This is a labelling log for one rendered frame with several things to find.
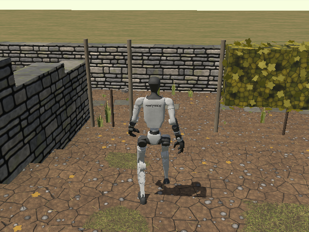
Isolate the robot left hand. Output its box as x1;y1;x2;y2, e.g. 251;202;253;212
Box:
128;128;139;137

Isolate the left robot shin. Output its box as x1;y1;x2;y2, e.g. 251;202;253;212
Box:
137;163;145;198

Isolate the robot right hand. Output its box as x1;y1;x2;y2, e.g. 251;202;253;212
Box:
173;140;184;154

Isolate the left robot forearm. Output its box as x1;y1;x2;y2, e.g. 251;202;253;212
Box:
128;116;136;131

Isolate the robot left upper arm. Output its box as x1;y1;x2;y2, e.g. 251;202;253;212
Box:
131;97;145;123

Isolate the humanoid robot head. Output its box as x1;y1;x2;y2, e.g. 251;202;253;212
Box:
146;76;162;100

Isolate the robot right upper arm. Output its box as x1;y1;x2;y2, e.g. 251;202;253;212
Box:
164;97;176;125

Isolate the right robot forearm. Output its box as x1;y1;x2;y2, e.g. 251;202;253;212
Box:
172;118;183;142

